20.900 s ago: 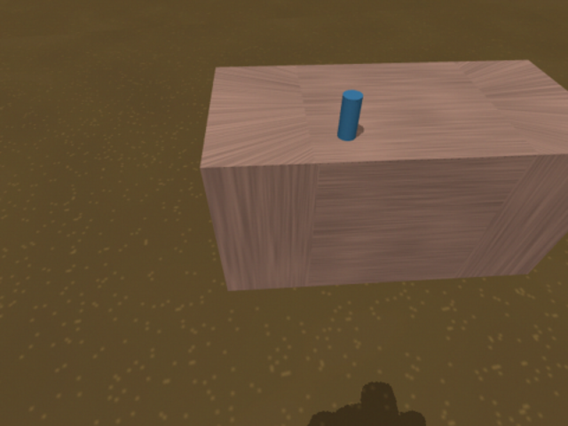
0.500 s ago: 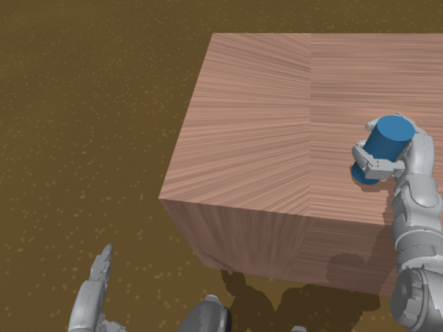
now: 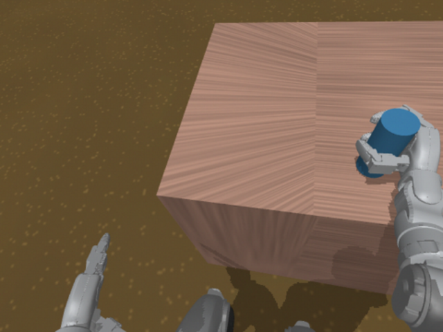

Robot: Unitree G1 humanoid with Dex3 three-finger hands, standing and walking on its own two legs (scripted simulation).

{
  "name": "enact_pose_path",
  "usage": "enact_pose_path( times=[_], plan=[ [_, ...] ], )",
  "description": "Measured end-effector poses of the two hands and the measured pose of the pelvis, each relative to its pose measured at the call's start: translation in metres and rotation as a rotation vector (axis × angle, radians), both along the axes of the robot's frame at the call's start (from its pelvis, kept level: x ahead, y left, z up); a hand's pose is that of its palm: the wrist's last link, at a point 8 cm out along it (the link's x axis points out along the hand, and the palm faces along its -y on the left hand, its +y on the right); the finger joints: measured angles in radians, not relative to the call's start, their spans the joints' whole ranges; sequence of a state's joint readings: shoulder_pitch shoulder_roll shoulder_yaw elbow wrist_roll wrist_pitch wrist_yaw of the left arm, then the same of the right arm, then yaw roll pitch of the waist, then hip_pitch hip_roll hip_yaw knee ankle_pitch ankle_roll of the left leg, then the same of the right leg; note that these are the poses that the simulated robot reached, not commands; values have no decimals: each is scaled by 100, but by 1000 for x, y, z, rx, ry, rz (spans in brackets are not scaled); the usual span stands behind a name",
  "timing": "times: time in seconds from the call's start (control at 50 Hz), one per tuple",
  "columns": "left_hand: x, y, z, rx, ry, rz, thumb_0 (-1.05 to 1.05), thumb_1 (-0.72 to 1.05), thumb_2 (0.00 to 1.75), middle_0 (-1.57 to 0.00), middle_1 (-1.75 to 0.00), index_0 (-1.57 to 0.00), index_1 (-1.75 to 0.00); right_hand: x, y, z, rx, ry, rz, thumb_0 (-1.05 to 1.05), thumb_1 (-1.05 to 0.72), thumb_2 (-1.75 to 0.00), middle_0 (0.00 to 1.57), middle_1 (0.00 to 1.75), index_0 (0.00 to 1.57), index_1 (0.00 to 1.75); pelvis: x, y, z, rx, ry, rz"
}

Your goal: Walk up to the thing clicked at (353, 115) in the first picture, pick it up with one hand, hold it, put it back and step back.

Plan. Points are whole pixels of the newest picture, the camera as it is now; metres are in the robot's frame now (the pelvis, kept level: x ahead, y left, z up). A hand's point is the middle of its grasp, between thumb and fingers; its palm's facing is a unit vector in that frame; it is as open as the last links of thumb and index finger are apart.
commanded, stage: loosen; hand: right
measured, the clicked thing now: (383, 146) +0.48 -0.20 +0.03
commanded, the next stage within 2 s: open in 0.12 s
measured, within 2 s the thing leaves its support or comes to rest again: neither
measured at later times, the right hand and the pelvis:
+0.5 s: hand (383, 141) +0.48 -0.19 +0.04, palm faces +0.12 +0.99 +0.01, open 10.0 cm; pelvis +0.00 +0.01 +0.00, yaw -1 degrees
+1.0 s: hand (394, 134) +0.49 -0.21 +0.05, palm faces +0.15 +0.99 +0.01, open 17.3 cm; pelvis +0.00 +0.00 +0.00, yaw +0 degrees
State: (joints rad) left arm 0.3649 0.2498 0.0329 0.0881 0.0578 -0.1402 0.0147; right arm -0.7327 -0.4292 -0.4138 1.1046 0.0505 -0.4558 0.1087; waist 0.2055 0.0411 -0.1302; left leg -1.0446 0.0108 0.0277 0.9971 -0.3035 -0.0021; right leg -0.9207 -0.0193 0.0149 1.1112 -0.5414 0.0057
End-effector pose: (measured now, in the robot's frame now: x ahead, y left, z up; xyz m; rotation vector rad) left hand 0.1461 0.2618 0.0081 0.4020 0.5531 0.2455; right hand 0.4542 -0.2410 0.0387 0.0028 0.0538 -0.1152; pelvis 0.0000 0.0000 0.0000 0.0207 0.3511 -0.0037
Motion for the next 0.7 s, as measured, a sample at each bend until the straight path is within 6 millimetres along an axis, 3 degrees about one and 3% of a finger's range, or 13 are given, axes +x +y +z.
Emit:
enact_pose_path(
  times=[0.16, 0.42, 0.54, 0.7],
  plan=[
    [2, 1, -2, -16, -5, -1, -1, -53, 5, -7, -4, -6, -5, 1, -1, -6, 13, 26, 1, -2, 15, -110, 83, 108, 88, 110, 3, 2, -1, 0, 3, -10],
    [1, 5, -2, -19, -7, -4, -1, -53, 5, -7, -4, -6, -5, -1, 0, 3, 17, -6, -2, -1, 24, -64, 96, 83, 98, 84, 0, 7, -3, -3, -2, -12],
    [-4, 5, -3, -18, -2, 3, -1, -53, 5, -7, -4, -6, -5, 2, -4, 6, 8, -13, -8, -1, 34, -42, 89, 67, 89, 67, -2, 6, -4, -2, -1, -12],
    [-7, 1, -5, -18, 9, 2, -1, -54, 5, -7, -4, -6, -5, 2, -5, 2, 11, -5, -1, -1, 48, -21, 63, 42, 63, 42, -3, 3, -5, -1, 9, -10]
  ],
)
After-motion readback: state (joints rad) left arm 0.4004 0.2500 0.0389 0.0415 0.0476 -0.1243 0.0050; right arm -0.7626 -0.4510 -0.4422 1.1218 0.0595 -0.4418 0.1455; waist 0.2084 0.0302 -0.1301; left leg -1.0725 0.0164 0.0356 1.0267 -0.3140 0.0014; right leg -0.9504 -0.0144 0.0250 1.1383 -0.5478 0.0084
